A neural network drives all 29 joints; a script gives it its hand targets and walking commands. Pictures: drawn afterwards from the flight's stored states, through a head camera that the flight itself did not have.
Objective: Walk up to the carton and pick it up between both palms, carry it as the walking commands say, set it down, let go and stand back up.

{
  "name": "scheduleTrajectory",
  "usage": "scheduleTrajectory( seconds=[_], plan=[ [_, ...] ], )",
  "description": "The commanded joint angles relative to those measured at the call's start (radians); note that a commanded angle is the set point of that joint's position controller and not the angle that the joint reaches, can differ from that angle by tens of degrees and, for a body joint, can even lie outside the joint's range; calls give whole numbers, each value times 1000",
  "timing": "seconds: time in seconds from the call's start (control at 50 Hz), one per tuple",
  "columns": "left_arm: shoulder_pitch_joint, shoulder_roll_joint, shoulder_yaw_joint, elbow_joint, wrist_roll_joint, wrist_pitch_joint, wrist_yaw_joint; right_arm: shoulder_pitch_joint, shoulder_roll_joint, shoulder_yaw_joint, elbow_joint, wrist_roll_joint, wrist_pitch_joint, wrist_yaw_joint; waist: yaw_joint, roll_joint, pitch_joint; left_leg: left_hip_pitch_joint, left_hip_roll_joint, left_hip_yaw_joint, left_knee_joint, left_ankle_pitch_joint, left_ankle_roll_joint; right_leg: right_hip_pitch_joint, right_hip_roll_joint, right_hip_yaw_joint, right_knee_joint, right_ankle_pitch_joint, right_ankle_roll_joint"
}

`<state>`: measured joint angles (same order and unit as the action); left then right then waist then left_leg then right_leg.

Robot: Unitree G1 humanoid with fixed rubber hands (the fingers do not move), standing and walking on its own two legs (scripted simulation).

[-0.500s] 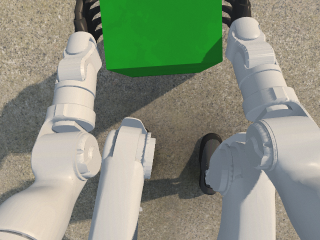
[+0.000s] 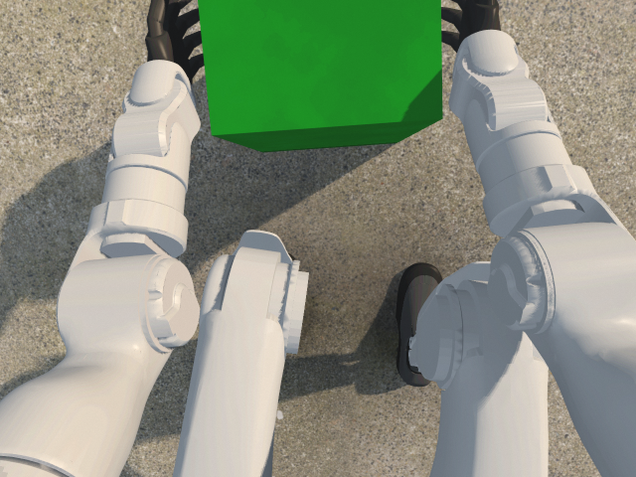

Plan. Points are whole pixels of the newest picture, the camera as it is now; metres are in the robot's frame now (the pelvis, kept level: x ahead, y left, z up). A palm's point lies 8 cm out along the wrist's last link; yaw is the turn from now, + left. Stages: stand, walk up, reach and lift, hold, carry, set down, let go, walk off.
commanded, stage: set down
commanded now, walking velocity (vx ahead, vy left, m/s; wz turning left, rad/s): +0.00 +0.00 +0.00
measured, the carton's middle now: (323, 70) +0.52 +0.07 -0.23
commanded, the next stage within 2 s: none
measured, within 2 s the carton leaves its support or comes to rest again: neither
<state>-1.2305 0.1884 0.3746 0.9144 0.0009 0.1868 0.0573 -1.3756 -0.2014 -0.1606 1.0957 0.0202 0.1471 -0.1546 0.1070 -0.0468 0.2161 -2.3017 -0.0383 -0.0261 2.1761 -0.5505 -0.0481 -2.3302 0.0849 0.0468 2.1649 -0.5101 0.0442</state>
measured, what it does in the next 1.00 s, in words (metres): stands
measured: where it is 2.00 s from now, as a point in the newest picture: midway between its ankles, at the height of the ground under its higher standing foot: (342, 337)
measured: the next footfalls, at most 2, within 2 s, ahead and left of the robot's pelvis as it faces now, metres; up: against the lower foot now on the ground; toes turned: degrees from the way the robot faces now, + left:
none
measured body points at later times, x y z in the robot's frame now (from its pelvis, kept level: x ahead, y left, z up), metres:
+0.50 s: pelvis +0.00 +0.00 +0.00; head +0.35 +0.02 +0.28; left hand +0.50 +0.23 -0.16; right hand +0.55 -0.08 -0.16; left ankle +0.12 +0.13 -0.33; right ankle +0.12 -0.12 -0.33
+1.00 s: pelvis +0.01 +0.00 +0.01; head +0.37 +0.02 +0.27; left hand +0.49 +0.25 -0.18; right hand +0.55 -0.11 -0.18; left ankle +0.12 +0.13 -0.33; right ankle +0.12 -0.12 -0.33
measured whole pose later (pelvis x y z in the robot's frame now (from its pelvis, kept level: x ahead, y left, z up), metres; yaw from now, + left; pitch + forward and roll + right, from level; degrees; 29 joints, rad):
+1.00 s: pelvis +0.01 +0.00 +0.01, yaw +1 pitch +39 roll +1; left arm -1.24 0.29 0.20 1.10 -0.21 -0.02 0.09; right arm -1.34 -0.32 0.01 1.10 0.18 0.02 -0.14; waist 0.10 -0.01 0.27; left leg -2.28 -0.05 -0.02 2.17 -0.57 -0.04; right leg -2.30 0.07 0.06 2.16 -0.54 0.06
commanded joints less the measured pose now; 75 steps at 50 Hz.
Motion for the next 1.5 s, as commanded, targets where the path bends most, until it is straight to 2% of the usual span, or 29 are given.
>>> scheduleTrajectory(
  seconds=[0.0,0.36,0.48,0.54,0.58,0.68,0.7,0.78,0.88,1.1,1.2,1.32,1.38,1.48],
  plan=[
    [-621,-809,-360,-118,-66,-30,-276,-490,872,241,-120,41,-28,244,53,-31,-1050,472,-60,95,-202,247,16,514,77,-109,-129,146,-48],
    [-569,-725,-290,-56,-15,-37,-271,-466,777,191,-84,-6,-31,240,42,-26,-942,422,-53,87,-198,196,14,486,68,-101,-133,103,-43],
    [-531,-609,-246,-34,-6,-55,-240,-455,656,174,-81,-2,-45,215,50,-25,-945,435,-47,91,-199,191,10,507,61,-100,-134,94,-36],
    [-497,-500,-214,-17,-7,-72,-208,-430,546,158,-75,5,-56,189,52,-27,-951,449,-43,93,-199,190,8,524,54,-100,-134,89,-30],
    [-454,-370,-179,2,-8,-90,-171,-392,415,137,-68,7,-67,160,55,-30,-954,461,-39,95,-201,187,6,537,45,-100,-135,83,-23],
    [-280,105,-88,88,-52,-162,-21,-260,-81,85,-49,32,-102,46,53,-40,-940,489,-13,98,-225,160,-3,591,5,-97,-154,48,-6],
    [-260,156,-78,104,-69,-174,2,-256,-137,81,-45,45,-107,26,50,-38,-946,494,-8,94,-228,163,-3,603,-3,-95,-155,52,-5],
    [-270,203,-133,96,-152,-206,37,-258,-152,122,-65,113,-128,4,59,-39,-1030,515,-1,82,-215,250,-2,649,-14,-75,-135,137,-8],
    [-219,229,-165,103,-203,-227,40,-221,-158,166,-79,159,-143,10,68,-65,-1071,500,3,77,-205,319,2,662,-22,-65,-120,205,-5],
    [-142,274,-166,72,-230,-232,23,-149,-210,147,-105,161,-146,30,37,-50,-1067,509,12,68,-203,337,3,618,-45,-77,-101,208,-8],
    [-130,278,-167,-6,-242,-221,20,-149,-214,145,-185,167,-136,34,38,-50,-1186,586,6,77,-216,358,5,688,-43,-90,-112,224,-10],
    [-85,282,-145,-132,-213,-174,22,-113,-239,104,-290,139,-91,29,33,-19,-1320,709,-9,100,-272,363,0,746,-26,-116,-170,209,-13],
    [-63,272,-131,-161,-192,-151,18,-81,-241,73,-292,112,-68,31,21,2,-1285,716,-12,102,-312,341,-4,722,-21,-121,-214,176,-18],
    [-29,238,-118,-143,-166,-135,1,-46,-216,38,-254,77,-55,46,18,10,-1181,677,-13,100,-387,303,-5,676,-15,-120,-290,132,-24]
  ],
)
